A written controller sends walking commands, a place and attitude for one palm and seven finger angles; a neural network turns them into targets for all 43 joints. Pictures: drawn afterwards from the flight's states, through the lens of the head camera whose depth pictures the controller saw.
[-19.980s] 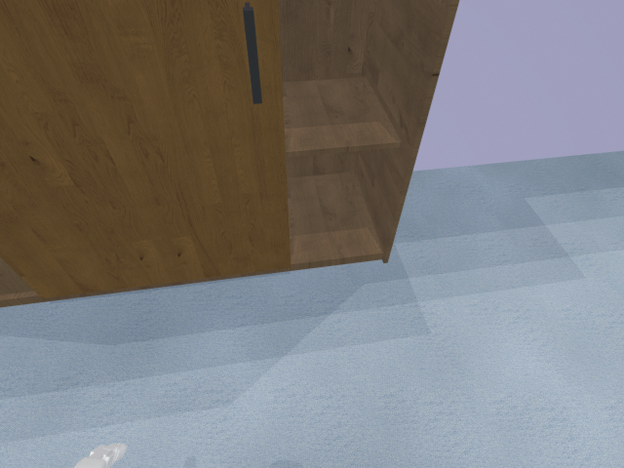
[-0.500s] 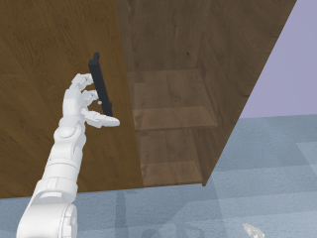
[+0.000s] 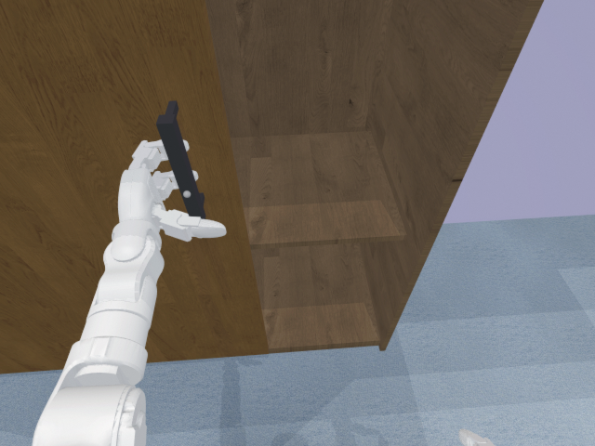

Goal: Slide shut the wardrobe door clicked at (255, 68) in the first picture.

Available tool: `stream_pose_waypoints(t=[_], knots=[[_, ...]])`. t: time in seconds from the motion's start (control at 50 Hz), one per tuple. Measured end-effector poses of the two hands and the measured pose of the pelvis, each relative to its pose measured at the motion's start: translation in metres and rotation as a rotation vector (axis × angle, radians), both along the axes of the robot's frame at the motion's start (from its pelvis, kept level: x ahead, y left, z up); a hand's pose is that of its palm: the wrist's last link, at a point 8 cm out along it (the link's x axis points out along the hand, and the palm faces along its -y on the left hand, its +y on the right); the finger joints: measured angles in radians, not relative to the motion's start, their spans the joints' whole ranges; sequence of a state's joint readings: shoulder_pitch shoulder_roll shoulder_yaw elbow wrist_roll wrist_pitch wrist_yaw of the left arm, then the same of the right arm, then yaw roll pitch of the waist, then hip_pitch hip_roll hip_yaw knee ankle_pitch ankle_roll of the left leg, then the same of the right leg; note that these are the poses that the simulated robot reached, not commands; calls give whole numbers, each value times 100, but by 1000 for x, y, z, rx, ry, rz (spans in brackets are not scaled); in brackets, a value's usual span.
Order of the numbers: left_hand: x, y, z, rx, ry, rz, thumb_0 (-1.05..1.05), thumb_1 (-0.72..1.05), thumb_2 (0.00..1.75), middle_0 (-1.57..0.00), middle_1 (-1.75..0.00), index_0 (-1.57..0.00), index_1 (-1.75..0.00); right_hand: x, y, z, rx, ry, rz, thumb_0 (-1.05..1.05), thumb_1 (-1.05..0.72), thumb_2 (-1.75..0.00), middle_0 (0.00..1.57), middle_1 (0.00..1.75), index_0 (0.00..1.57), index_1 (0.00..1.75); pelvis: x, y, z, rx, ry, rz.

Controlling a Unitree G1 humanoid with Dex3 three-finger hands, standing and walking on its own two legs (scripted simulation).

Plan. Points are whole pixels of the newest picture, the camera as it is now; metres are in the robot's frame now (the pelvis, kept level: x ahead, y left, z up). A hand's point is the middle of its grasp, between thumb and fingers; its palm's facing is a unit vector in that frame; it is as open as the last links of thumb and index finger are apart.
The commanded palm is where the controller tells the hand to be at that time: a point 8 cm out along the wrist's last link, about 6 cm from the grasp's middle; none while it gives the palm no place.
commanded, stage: slide the fingers in behind the handle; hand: left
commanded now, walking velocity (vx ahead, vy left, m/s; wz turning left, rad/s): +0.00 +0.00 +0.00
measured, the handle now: (186, 167) +0.48 +0.17 +0.12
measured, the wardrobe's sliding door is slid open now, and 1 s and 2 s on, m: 0.38 0.38 0.38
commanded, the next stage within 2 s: grip the handle and tug to test in 0.48 s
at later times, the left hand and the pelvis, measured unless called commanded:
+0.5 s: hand (188, 192) +0.42 +0.16 +0.13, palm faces +0.12 -0.99 +0.00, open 14.0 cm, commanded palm +0.39 +0.21 +0.13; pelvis +0.00 +0.00 +0.00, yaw -1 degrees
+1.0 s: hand (181, 192) +0.42 +0.17 +0.13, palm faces +0.11 -0.99 +0.01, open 10.2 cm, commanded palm +0.39 +0.21 +0.13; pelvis +0.00 +0.01 +0.00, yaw -1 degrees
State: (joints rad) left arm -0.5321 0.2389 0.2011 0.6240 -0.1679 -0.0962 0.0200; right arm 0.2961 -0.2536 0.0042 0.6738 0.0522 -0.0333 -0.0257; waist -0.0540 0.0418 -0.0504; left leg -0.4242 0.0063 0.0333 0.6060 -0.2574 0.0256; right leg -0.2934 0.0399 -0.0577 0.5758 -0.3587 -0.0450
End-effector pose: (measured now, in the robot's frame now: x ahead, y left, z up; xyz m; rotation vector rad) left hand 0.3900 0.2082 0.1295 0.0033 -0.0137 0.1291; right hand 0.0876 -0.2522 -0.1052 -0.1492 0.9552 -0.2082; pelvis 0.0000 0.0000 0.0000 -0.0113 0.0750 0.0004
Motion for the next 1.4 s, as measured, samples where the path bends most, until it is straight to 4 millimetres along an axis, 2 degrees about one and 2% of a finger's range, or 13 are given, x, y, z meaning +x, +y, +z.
stream_pose_waypoints(t=[0.34,0.58,0.68,0.86,1.18,1.4], knots=[[7,-13,0,-5,-3,-33,-2,-50,30,-29,-120,-27,-120,3,0,0,7,-7,0,1,-90,-90,20,30,20,30,0,-2,0,3,3,-6],[3,7,-1,-3,-6,-2,-2,-50,30,-30,-120,-29,-120,1,0,2,-1,5,-12,1,-90,-90,20,30,20,30,4,0,1,1,1,-13],[-1,9,1,-4,-15,-16,-2,-48,31,-30,-120,-27,-119,4,1,4,-6,-2,-9,1,-90,-90,20,30,20,30,4,3,1,-2,-2,-7],[2,8,0,-17,-2,-25,-2,-22,43,-31,-123,-30,-123,11,9,6,-8,-23,5,1,-90,-90,20,30,20,30,2,8,1,-4,2,-5],[6,8,0,-12,-3,-11,0,50,73,-35,-131,-33,-131,1,19,2,9,-1,-3,1,-90,-90,20,30,20,30,3,16,0,-8,6,-10],[4,4,0,-8,-5,-12,0,55,75,-29,-134,-27,-134,3,18,2,10,1,-1,1,-90,-90,20,30,20,30,5,15,0,-6,4,-10]])
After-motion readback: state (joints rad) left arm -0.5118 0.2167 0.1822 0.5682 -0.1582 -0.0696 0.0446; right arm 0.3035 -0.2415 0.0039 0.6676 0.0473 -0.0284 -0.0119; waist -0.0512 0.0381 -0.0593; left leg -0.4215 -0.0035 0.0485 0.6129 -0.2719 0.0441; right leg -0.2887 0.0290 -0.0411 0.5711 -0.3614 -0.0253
